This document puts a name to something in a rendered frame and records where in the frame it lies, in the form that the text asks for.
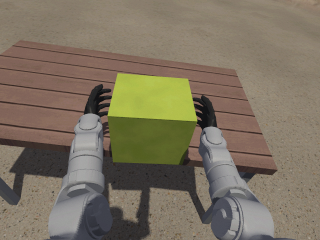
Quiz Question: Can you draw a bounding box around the carton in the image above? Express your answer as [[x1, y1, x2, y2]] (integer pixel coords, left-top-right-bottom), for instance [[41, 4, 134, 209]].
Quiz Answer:
[[107, 73, 198, 165]]

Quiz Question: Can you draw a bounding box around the robot left hand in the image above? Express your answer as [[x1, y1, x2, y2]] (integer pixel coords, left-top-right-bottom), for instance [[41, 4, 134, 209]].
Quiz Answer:
[[83, 84, 112, 117]]

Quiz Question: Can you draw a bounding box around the robot right hand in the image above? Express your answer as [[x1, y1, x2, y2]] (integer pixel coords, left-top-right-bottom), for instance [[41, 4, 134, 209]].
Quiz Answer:
[[192, 95, 218, 130]]

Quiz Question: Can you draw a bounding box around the robot right upper arm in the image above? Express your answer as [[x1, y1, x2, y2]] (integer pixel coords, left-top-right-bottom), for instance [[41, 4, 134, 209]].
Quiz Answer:
[[210, 195, 296, 240]]

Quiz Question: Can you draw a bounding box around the robot left forearm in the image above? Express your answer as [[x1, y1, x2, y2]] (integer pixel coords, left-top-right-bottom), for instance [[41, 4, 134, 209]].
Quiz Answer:
[[48, 113, 105, 237]]

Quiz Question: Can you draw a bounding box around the robot left upper arm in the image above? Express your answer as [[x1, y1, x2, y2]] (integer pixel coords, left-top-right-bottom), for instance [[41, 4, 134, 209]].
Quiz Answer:
[[44, 191, 113, 240]]

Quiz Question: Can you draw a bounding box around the table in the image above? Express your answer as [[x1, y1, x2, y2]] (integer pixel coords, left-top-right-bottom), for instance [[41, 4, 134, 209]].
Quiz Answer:
[[0, 40, 278, 225]]

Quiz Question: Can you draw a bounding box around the robot right forearm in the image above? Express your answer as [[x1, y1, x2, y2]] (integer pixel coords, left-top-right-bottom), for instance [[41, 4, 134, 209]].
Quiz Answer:
[[198, 126, 275, 229]]

